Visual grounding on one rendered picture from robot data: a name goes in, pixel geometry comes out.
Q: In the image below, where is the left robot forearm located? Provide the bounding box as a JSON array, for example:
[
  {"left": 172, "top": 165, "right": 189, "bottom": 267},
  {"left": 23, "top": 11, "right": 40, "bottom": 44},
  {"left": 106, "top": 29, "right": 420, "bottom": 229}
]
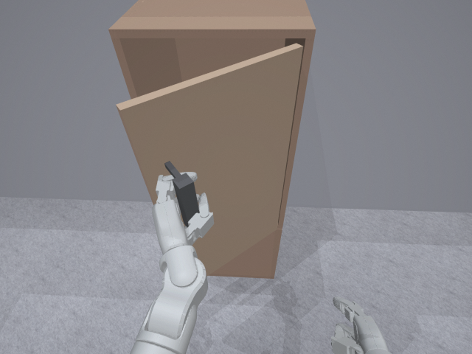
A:
[{"left": 130, "top": 246, "right": 208, "bottom": 354}]

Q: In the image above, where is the left robot hand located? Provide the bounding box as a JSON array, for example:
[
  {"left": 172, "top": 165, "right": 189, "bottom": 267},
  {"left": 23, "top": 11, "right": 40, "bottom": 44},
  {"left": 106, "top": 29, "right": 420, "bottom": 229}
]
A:
[{"left": 152, "top": 172, "right": 214, "bottom": 254}]

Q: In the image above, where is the handle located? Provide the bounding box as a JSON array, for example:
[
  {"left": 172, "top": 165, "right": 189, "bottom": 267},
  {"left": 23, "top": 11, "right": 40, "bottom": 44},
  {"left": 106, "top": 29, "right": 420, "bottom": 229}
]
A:
[{"left": 164, "top": 161, "right": 200, "bottom": 227}]

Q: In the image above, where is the cupboard door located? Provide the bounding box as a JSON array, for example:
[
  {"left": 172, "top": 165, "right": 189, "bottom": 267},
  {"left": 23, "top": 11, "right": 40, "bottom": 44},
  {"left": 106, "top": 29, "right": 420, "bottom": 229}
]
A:
[{"left": 116, "top": 44, "right": 303, "bottom": 276}]

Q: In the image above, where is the right robot hand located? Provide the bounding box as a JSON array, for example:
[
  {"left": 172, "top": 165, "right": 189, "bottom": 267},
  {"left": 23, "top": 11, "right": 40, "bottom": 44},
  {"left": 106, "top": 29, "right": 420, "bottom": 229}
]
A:
[{"left": 331, "top": 296, "right": 389, "bottom": 354}]

